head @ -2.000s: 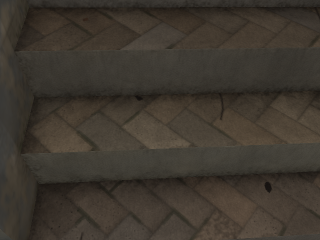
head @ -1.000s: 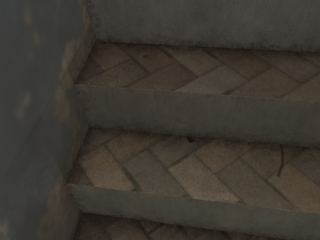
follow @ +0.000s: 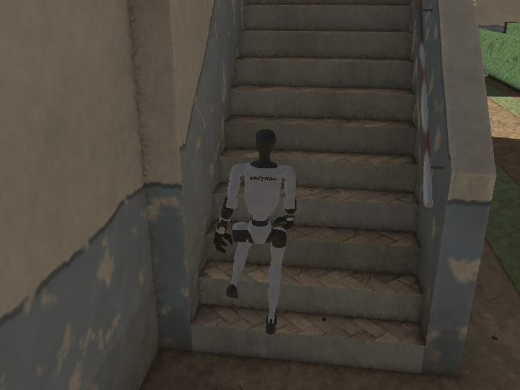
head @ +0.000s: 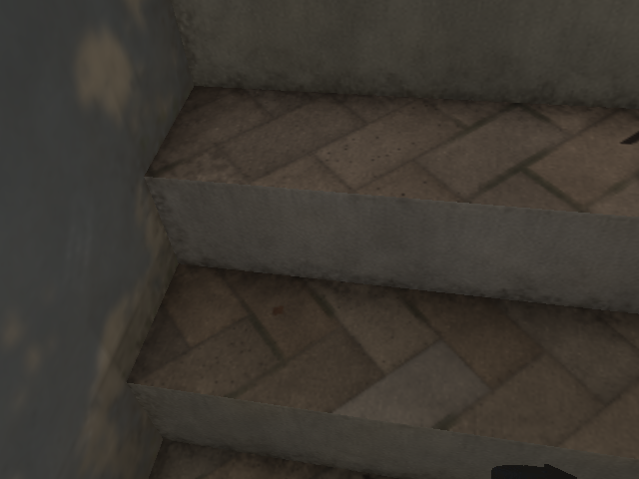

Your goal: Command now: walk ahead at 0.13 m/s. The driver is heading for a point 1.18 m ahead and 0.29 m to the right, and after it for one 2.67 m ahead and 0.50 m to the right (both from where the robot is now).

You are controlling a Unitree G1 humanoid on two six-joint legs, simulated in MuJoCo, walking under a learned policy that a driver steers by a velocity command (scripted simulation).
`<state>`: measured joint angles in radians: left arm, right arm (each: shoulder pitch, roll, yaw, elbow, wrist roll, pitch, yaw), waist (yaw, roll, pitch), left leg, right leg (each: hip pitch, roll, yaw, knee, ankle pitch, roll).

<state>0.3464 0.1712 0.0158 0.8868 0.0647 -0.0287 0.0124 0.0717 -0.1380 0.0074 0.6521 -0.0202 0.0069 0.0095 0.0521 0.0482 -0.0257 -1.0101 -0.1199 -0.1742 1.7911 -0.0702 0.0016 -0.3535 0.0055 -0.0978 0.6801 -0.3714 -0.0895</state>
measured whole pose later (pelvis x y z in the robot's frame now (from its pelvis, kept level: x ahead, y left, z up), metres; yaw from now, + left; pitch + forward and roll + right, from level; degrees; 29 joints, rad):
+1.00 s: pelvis +0.45 +0.05 +0.33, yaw -3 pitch +8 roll -3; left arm 0.02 0.18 -0.01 0.93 0.05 0.05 0.01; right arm 0.28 -0.23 -0.02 1.11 -0.04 -0.10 0.08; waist 0.05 0.07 -0.16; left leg -0.50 0.05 -0.01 1.05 0.24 0.19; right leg -0.84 0.08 -0.08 1.21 -0.53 -0.17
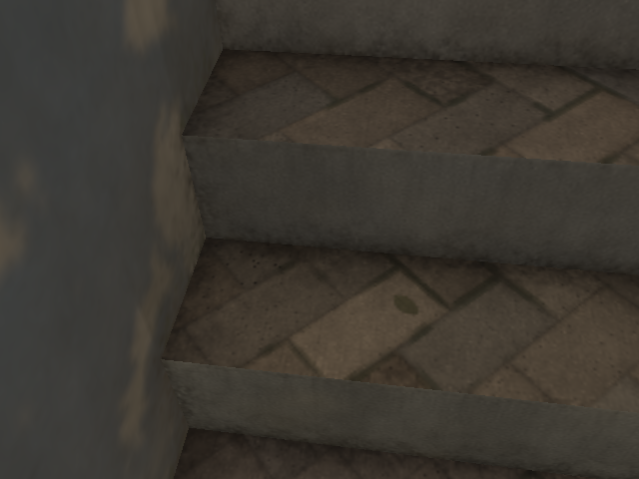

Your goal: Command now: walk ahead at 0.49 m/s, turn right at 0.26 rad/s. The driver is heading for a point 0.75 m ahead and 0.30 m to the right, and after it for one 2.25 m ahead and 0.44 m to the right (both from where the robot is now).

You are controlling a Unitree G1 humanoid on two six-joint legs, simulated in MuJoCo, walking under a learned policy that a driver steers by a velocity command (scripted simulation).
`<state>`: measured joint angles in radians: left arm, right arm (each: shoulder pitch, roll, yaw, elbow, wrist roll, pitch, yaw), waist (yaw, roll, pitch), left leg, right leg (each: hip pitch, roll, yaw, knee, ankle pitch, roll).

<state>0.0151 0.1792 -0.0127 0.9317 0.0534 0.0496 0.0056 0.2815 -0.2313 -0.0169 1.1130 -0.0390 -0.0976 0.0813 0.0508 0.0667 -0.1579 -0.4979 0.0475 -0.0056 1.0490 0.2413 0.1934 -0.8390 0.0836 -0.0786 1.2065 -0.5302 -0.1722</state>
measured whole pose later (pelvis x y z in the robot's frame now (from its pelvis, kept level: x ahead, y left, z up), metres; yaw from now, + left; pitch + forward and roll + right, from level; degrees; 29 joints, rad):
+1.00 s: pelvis +0.45 -0.15 +0.41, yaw -29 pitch +7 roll -2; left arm 0.06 0.21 -0.02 0.83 0.03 0.02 -0.08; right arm 0.38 -0.21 -0.04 1.04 -0.06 -0.09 0.17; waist 0.04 0.07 -0.14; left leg -0.52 0.05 -0.19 1.53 0.12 0.13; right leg -0.88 0.05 -0.16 1.24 -0.49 -0.11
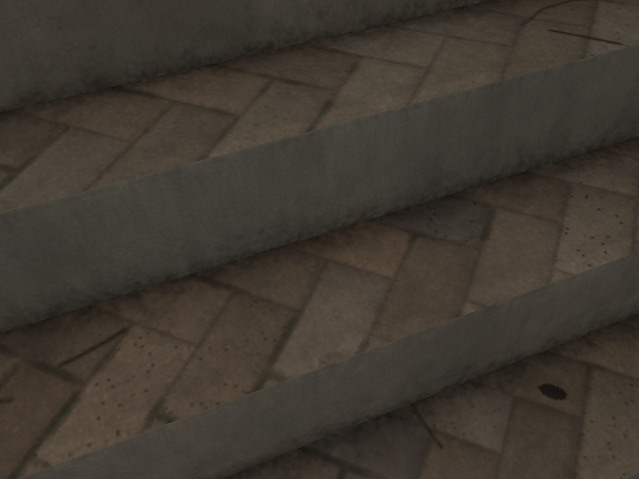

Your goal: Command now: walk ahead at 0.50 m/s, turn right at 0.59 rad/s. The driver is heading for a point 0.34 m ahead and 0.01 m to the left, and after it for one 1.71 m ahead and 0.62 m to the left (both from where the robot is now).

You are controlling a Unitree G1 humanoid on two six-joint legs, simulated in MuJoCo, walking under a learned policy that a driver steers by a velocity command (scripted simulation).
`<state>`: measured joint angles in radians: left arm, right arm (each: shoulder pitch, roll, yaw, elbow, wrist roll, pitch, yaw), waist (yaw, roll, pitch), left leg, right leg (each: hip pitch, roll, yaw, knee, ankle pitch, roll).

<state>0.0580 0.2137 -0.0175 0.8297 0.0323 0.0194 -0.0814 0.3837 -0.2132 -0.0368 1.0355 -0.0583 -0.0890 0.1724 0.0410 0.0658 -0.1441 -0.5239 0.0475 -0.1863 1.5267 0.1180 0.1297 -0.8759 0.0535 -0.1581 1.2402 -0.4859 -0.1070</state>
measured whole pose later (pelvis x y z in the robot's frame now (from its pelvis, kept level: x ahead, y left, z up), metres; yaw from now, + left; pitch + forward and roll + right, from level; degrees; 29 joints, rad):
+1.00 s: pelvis +0.44 -0.09 +0.32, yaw +7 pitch +6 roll -1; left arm 0.45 0.21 0.00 1.10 0.12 -0.03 -0.05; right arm 0.23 -0.18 0.00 0.88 0.00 -0.02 0.14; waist -0.01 0.02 -0.18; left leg -1.37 -0.02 -0.10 2.50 -0.03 0.27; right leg -0.32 -0.02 -0.20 0.51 -0.30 -0.04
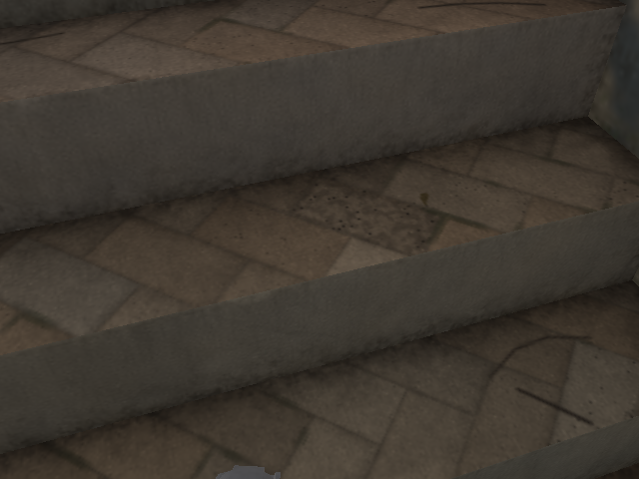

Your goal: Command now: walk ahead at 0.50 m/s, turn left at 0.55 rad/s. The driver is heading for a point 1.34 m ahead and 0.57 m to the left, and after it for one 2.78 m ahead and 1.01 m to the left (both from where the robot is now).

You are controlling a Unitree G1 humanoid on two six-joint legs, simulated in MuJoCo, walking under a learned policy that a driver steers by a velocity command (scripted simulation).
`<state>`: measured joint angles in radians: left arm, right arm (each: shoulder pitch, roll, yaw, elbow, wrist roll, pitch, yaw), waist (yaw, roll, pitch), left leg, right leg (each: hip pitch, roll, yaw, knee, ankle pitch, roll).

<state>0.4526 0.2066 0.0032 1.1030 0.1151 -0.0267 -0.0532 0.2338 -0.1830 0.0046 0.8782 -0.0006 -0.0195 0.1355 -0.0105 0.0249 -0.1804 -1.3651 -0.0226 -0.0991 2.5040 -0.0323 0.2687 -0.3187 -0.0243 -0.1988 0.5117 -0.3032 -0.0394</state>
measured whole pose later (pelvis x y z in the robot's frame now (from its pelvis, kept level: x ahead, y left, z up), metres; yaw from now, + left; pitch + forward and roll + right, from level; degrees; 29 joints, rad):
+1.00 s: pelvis +0.40 +0.06 +0.41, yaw +34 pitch +5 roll -3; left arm 0.35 0.15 0.00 1.13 0.10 -0.06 -0.04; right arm 0.15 -0.21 -0.02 1.00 0.00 -0.03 0.12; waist 0.03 0.05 -0.18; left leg -1.32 0.02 -0.13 2.05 -0.05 0.27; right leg -0.30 -0.04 -0.28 0.55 -0.33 -0.04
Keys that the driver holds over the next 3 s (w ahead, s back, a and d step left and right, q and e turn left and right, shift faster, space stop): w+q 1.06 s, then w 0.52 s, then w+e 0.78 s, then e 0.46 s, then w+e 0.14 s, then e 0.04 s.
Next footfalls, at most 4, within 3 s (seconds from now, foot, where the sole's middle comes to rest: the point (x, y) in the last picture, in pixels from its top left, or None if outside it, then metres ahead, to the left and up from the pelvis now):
0.16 left None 0.17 0.11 -0.56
0.68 right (360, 435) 0.48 -0.03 -0.35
1.26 left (61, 296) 0.57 0.38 -0.14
1.78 right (94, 62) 0.83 0.34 0.07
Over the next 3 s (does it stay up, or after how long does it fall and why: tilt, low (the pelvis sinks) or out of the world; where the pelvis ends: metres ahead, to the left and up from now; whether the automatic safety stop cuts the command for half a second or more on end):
stays up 1.12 0.49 1.05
